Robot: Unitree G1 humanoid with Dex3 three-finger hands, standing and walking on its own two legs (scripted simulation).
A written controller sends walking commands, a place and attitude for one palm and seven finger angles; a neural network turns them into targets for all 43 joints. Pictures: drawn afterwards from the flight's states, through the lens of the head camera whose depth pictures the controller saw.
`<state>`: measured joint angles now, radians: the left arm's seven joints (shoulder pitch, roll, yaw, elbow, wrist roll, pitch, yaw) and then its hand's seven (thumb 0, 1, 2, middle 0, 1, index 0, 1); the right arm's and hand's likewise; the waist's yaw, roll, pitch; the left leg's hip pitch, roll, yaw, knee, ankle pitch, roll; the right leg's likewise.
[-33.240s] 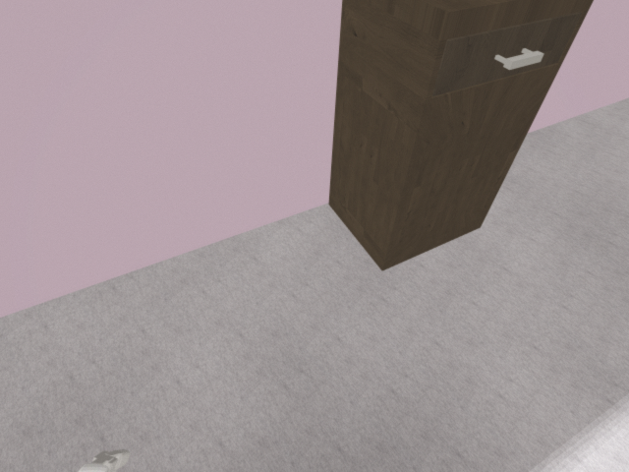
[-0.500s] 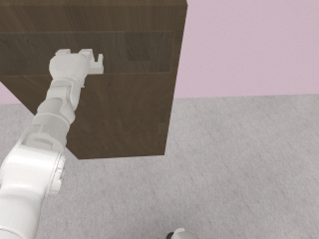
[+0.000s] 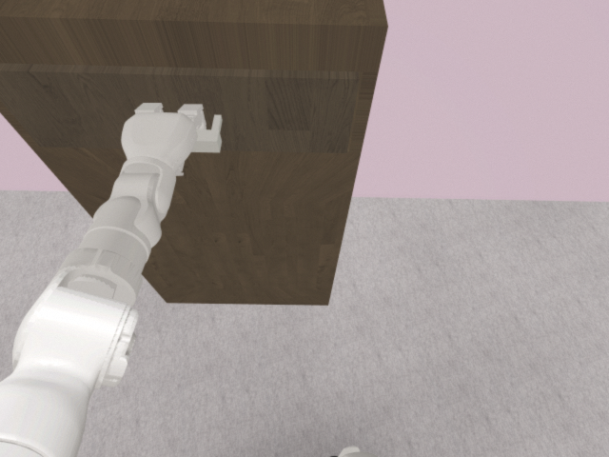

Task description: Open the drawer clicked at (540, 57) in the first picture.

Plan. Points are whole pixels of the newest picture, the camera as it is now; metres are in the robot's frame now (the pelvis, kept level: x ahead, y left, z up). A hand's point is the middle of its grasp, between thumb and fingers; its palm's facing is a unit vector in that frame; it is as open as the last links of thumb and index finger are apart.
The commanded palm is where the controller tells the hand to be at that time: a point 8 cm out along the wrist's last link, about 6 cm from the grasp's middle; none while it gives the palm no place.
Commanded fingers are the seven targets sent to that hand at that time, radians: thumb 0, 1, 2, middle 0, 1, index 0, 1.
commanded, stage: pull the drawer open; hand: left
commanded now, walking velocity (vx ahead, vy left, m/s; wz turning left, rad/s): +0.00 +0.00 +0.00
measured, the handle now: (179, 130) +0.55 +0.15 +0.08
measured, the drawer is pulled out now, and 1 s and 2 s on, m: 0.01 0.05 0.22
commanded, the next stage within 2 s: none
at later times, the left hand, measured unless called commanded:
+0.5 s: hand (173, 171) +0.50 +0.16 +0.06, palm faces -0.04 -0.04 -1.00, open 5.4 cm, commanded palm +0.46 +0.17 +0.11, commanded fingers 0.00 0.90 0.90 -0.40 -1.35 -0.40 -1.35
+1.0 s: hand (166, 190) +0.46 +0.16 +0.05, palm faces -0.02 +0.00 -1.00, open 5.4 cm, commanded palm +0.45 +0.18 +0.11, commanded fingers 0.00 0.90 0.90 -0.40 -1.35 -0.40 -1.35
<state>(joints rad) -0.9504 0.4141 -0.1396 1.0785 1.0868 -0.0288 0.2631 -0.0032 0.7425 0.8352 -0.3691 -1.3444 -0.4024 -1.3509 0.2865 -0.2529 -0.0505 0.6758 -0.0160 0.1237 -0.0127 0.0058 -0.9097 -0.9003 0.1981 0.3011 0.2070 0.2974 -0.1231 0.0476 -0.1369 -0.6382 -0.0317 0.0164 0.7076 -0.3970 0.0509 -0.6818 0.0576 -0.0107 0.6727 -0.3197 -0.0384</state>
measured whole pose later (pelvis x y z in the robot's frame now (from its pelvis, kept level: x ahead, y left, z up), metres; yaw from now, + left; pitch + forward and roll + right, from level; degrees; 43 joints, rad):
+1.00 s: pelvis -0.01 +0.00 +0.00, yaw +0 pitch +15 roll -1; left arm -0.81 0.37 -0.18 0.95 1.09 -0.02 0.28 0.00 0.74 0.83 -0.35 -1.33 -0.41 -1.35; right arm 0.21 -0.25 -0.04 0.65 0.00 0.13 -0.02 0.01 -0.91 -0.90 0.20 0.30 0.21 0.30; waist -0.07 0.04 -0.12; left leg -0.56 -0.04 0.02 0.67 -0.38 0.05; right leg -0.61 0.05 0.00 0.66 -0.31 -0.04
